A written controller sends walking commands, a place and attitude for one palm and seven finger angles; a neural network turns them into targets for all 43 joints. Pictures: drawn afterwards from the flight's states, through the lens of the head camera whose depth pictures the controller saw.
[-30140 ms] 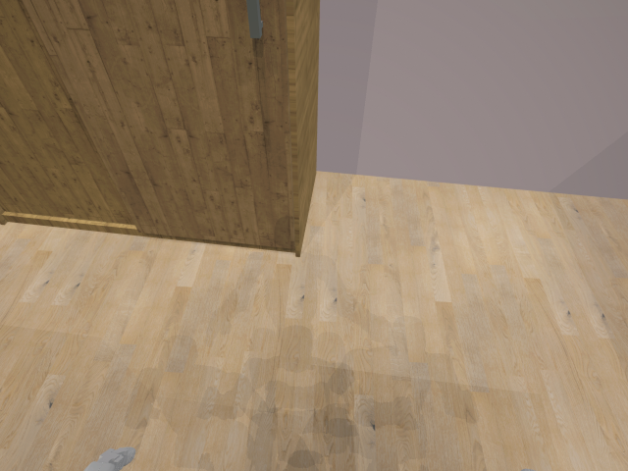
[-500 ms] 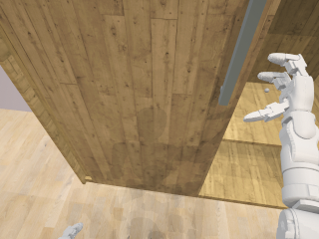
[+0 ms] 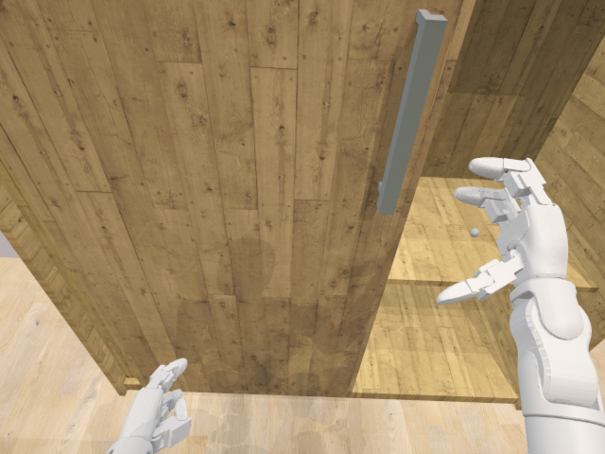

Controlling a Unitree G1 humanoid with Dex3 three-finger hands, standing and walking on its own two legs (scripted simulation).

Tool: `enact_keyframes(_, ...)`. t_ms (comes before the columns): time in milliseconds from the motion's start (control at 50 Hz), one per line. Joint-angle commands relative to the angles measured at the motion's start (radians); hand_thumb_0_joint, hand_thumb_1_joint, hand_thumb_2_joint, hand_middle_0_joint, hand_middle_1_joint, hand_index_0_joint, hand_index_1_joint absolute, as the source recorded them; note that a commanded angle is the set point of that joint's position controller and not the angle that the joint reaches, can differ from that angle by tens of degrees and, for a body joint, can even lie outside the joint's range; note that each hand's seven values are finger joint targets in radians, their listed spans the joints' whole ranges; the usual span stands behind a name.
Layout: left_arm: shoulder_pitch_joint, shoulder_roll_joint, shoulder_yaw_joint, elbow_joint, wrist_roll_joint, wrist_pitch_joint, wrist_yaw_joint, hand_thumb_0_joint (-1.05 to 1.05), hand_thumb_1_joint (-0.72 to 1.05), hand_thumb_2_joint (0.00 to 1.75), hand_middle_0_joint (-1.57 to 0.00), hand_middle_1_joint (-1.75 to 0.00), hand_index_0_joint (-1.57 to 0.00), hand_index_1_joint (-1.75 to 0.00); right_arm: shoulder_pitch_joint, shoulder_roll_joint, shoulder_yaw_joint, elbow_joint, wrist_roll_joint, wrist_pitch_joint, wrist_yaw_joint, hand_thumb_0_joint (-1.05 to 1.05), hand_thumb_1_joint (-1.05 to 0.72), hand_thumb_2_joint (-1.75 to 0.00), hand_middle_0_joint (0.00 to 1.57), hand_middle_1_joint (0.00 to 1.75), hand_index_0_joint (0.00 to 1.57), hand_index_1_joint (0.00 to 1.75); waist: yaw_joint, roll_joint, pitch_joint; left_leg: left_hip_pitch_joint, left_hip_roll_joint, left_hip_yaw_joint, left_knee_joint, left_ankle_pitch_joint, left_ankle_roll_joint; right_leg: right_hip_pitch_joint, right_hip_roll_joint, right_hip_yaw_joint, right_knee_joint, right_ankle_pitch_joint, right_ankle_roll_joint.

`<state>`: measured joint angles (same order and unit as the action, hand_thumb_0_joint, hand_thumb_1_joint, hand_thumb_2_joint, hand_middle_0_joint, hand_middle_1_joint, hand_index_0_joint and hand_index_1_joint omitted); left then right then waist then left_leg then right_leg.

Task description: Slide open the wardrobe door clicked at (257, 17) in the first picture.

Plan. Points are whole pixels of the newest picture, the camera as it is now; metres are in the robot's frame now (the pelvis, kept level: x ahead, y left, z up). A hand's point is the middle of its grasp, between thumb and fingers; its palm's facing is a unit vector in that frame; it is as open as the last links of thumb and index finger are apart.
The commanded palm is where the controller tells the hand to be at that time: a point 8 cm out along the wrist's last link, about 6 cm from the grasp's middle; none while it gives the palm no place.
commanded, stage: slip the hand off the handle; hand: right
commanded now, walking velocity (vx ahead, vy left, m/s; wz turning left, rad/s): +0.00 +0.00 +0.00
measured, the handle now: (401, 124) +0.47 -0.13 +0.25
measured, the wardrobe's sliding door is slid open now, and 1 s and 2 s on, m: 0.56 0.56 0.56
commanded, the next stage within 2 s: draw the hand back to the body in 0.08 s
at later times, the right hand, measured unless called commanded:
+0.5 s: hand (508, 272) +0.25 -0.20 +0.21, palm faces +0.10 +0.99 -0.01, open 14.7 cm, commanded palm +0.22 -0.24 +0.19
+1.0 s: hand (544, 334) +0.20 -0.23 +0.17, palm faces +0.37 +0.89 -0.25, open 12.8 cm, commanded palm +0.16 -0.27 +0.19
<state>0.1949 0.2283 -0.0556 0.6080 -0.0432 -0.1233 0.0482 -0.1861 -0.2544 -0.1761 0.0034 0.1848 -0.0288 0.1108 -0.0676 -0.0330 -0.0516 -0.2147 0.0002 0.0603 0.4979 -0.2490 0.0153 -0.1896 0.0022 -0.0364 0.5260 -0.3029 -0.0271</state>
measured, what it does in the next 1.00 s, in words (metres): stands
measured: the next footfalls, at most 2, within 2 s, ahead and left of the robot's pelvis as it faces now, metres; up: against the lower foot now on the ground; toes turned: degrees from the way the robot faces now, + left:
none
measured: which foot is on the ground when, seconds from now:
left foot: down 0.00-1.00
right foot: down 0.00-1.00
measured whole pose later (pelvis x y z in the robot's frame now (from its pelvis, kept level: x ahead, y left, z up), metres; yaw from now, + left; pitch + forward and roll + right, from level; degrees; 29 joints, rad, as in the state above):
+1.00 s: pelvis -0.02 +0.00 +0.01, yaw -1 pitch -6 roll +1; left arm 0.21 0.22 -0.05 0.68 0.01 -0.15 0.07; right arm 0.28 -0.30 -0.23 -0.32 0.11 -0.04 -0.07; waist -0.08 -0.05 0.03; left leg -0.12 0.00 0.07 0.40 -0.18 0.02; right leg -0.10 0.00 -0.03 0.44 -0.24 -0.02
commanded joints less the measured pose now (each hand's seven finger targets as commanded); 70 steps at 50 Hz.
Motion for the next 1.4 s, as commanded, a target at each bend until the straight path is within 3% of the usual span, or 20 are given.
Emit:
enact_keyframes(0, -0.117, 0.113, 0.034, -0.163, -0.006, -0.057, 0.016, 0.00, 0.90, 0.90, -0.20, -0.30, -0.20, -0.30, -0.313, -0.083, 0.031, -0.305, 0.025, -0.015, 0.025, 0.00, 0.55, -0.20, 0.25, 1.15, 0.25, 1.15, 0.038, 0.017, -0.135, 0.018, -0.009, -0.018, -0.055, 0.193, 0.012, 0.057, -0.005, 0.052, -0.073, 0.225, 0.003)
enact_keyframes(100, -0.137, 0.104, 0.024, -0.165, 0.003, -0.064, 0.019, 0.00, 0.90, 0.90, -0.20, -0.30, -0.20, -0.30, -0.293, -0.094, 0.020, -0.388, 0.020, -0.022, -0.007, 0.00, 0.55, -0.20, 0.25, 1.15, 0.25, 1.15, 0.028, 0.011, -0.149, 0.026, -0.007, -0.018, -0.050, 0.165, 0.013, 0.060, -0.001, 0.059, -0.073, 0.211, 0.005)
enact_keyframes(180, -0.142, 0.102, 0.025, -0.152, 0.012, -0.058, 0.020, 0.00, 0.90, 0.90, -0.20, -0.30, -0.20, -0.30, -0.240, -0.164, -0.073, -0.364, 0.013, -0.029, -0.042, 0.00, 0.55, -0.20, 0.25, 1.15, 0.25, 1.15, 0.007, 0.026, -0.160, 0.060, -0.004, -0.026, -0.056, 0.169, 0.014, 0.037, 0.001, 0.048, -0.074, 0.213, 0.004)
enact_keyframes(200, -0.180, 0.123, 0.015, -0.148, -0.014, -0.039, 0.025, 0.00, 0.90, 0.90, -0.20, -0.30, -0.20, -0.30, -0.147, -0.192, -0.089, -0.212, 0.056, 0.143, -0.005, 0.00, 0.55, -0.20, 0.25, 1.15, 0.25, 1.15, -0.021, 0.001, -0.166, 0.122, 0.008, -0.032, -0.063, 0.185, 0.021, 0.003, 0.002, 0.045, -0.103, 0.182, 0.002)
enact_keyframes(220, -0.208, 0.115, 0.008, -0.169, -0.024, -0.023, 0.032, 0.00, 0.90, 0.90, -0.20, -0.30, -0.20, -0.30, -0.248, -0.200, -0.083, -0.339, 0.070, 0.221, 0.015, 0.00, 0.55, -0.20, 0.25, 1.15, 0.25, 1.15, -0.016, -0.031, -0.182, 0.147, 0.015, -0.034, -0.080, 0.199, 0.018, 0.018, 0.008, 0.041, -0.113, 0.194, 0.001)
enact_keyframes(280, -0.253, 0.114, 0.003, -0.192, -0.027, -0.015, 0.044, 0.00, 0.90, 0.90, -0.20, -0.30, -0.20, -0.30, -0.219, -0.257, -0.167, -0.378, 0.099, 0.369, 0.039, 0.00, 0.55, -0.20, 0.25, 1.15, 0.25, 1.15, -0.037, -0.005, -0.197, 0.188, 0.017, -0.034, -0.079, 0.265, 0.015, 0.025, 0.012, 0.042, -0.108, 0.252, -0.007)
enact_keyframes(320, -0.262, 0.110, 0.000, -0.201, -0.026, -0.019, 0.040, 0.00, 0.90, 0.90, -0.20, -0.30, -0.20, -0.30, -0.178, -0.246, -0.191, -0.452, 0.123, 0.391, 0.049, 0.00, 0.55, -0.20, 0.25, 1.15, 0.25, 1.15, -0.033, 0.024, -0.221, 0.194, 0.013, -0.029, -0.076, 0.308, 0.008, 0.050, 0.012, 0.038, -0.100, 0.290, -0.010)
enact_keyframes(440, -0.214, 0.127, 0.015, -0.171, -0.031, -0.056, 0.034, 0.00, 0.90, 0.90, -0.20, -0.30, -0.20, -0.30, -0.083, -0.172, -0.149, -0.404, 0.160, 0.335, 0.088, 0.00, 0.55, -0.20, 0.25, 1.15, 0.25, 1.15, 0.006, 0.100, -0.061, 0.052, -0.003, -0.032, -0.114, 0.176, -0.008, 0.042, 0.001, 0.043, -0.085, 0.197, -0.011)
enact_keyframes(480, -0.209, 0.132, 0.017, -0.170, -0.034, -0.060, 0.038, 0.00, 0.90, 0.90, -0.20, -0.30, -0.20, -0.30, -0.082, -0.186, -0.138, -0.409, 0.144, 0.341, 0.096, 0.00, 0.55, -0.20, 0.25, 1.15, 0.25, 1.15, 0.011, 0.051, -0.026, 0.018, 0.001, -0.037, -0.127, 0.092, -0.006, 0.034, 0.004, 0.045, -0.092, 0.145, -0.014)
enact_keyframes(680, -0.213, 0.121, 0.008, -0.179, -0.021, -0.103, 0.058, 0.00, 0.90, 0.90, -0.20, -0.30, -0.20, -0.30, -0.095, -0.275, -0.215, -0.542, 0.133, 0.249, 0.064, 0.00, 0.37, -0.29, 0.24, 1.04, 0.24, 1.04, -0.005, -0.052, -0.102, 0.070, 0.005, -0.042, -0.139, -0.041, 0.003, 0.056, 0.008, 0.057, -0.114, 0.081, -0.007)
enact_keyframes(700, -0.220, 0.104, 0.020, -0.163, 0.024, -0.114, 0.046, 0.00, 0.90, 0.90, -0.20, -0.30, -0.20, -0.30, -0.063, -0.352, -0.225, -0.597, -0.004, 0.129, -0.071, 0.00, 0.33, -0.31, 0.24, 1.02, 0.24, 1.02, -0.018, -0.006, 0.027, 0.020, 0.015, -0.068, -0.207, -0.072, -0.003, -0.008, 0.012, 0.057, -0.121, 0.054, -0.004)
enact_keyframes(720, -0.206, 0.103, 0.020, -0.133, 0.034, -0.116, 0.039, 0.00, 0.90, 0.90, -0.20, -0.30, -0.20, -0.30, 0.055, -0.255, -0.172, -0.482, -0.015, 0.088, -0.114, 0.00, 0.30, -0.32, 0.24, 1.00, 0.24, 1.00, -0.001, 0.023, 0.070, 0.001, 0.025, -0.064, -0.215, -0.105, -0.003, -0.018, 0.008, 0.049, -0.119, 0.030, -0.003)
enact_keyframes(740, -0.197, 0.111, 0.026, -0.132, 0.032, -0.114, 0.030, 0.00, 0.90, 0.90, -0.20, -0.30, -0.20, -0.30, 0.114, -0.233, -0.158, -0.455, -0.020, 0.066, -0.129, 0.00, 0.26, -0.34, 0.24, 0.98, 0.24, 0.98, -0.006, 0.077, 0.089, -0.006, 0.024, -0.068, -0.231, -0.125, -0.002, -0.026, 0.005, 0.053, -0.123, 0.018, -0.003)
enact_keyframes(760, -0.189, 0.103, 0.025, -0.128, 0.033, -0.107, 0.025, 0.00, 0.90, 0.90, -0.20, -0.30, -0.20, -0.30, 0.152, -0.211, -0.135, -0.455, -0.032, 0.038, -0.138, 0.00, 0.22, -0.36, 0.24, 0.96, 0.24, 0.96, 0.001, 0.051, 0.093, 0.002, 0.029, -0.067, -0.224, -0.120, -0.002, -0.015, -0.002, 0.048, -0.130, 0.020, -0.005)
enact_keyframes(800, -0.178, 0.103, 0.033, -0.126, 0.034, -0.099, 0.021, 0.00, 0.90, 0.90, -0.20, -0.30, -0.20, -0.30, 0.210, -0.204, -0.128, -0.485, -0.048, -0.015, -0.155, 0.00, 0.15, -0.39, 0.24, 0.92, 0.24, 0.92, -0.002, -0.033, 0.040, 0.044, 0.027, -0.061, -0.197, -0.067, 0.003, 0.020, -0.003, 0.038, -0.148, 0.034, -0.004)
enact_keyframes(940, -0.171, 0.112, 0.048, -0.115, 0.047, -0.100, 0.031, 0.00, 0.90, 0.90, -0.20, -0.30, -0.20, -0.30, 0.231, -0.277, -0.184, -0.578, -0.090, -0.114, -0.207, 0.00, -0.10, -0.51, 0.23, 0.77, 0.23, 0.77, -0.003, 0.012, -0.045, 0.121, 0.019, -0.052, -0.202, -0.031, 0.002, 0.061, -0.006, 0.045, -0.183, 0.062, -0.009)
enact_keyframes(1000, -0.167, 0.109, 0.052, -0.105, 0.051, -0.105, 0.039, 0.00, 0.90, 0.90, -0.20, -0.30, -0.20, -0.30, 0.248, -0.274, -0.193, -0.592, -0.101, -0.134, -0.219, 0.00, -0.21, -0.57, 0.22, 0.70, 0.22, 0.70, -0.004, -0.026, -0.051, 0.136, 0.018, -0.043, -0.193, 0.021, 0.007, 0.074, -0.004, 0.052, -0.189, 0.098, -0.008)
enact_keyframes(1160, -0.153, 0.112, 0.061, -0.100, 0.050, -0.087, 0.024, 0.00, 0.90, 0.90, -0.20, -0.30, -0.20, -0.30, 0.438, -0.215, -0.188, -0.528, -0.103, -0.132, -0.203, 0.00, -0.50, -0.71, 0.21, 0.53, 0.21, 0.53, -0.012, -0.006, 0.034, 0.145, 0.005, -0.022, -0.161, 0.126, 0.009, 0.052, -0.019, 0.063, -0.213, 0.205, 0.007)
enact_keyframes(1240, -0.147, 0.116, 0.070, -0.111, 0.052, -0.073, 0.020, 0.00, 0.90, 0.90, -0.20, -0.30, -0.20, -0.30, 0.492, -0.254, -0.240, -0.555, -0.103, -0.127, -0.201, 0.00, -0.65, -0.78, 0.21, 0.45, 0.21, 0.45, -0.021, 0.008, 0.004, 0.166, 0.001, -0.023, -0.153, 0.177, 0.009, 0.062, -0.022, 0.059, -0.203, 0.268, 0.011)
enact_keyframes(1380, -0.129, 0.110, 0.070, -0.121, 0.056, -0.069, 0.020, 0.00, 0.90, 0.90, -0.20, -0.30, -0.20, -0.30, 0.526, -0.284, -0.284, -0.650, -0.110, -0.118, -0.211, 0.00, -0.90, -0.90, 0.20, 0.30, 0.20, 0.30, -0.021, -0.106, -0.042, 0.187, 0.005, -0.023, -0.132, 0.248, 0.012, 0.087, -0.027, 0.066, -0.178, 0.403, 0.033)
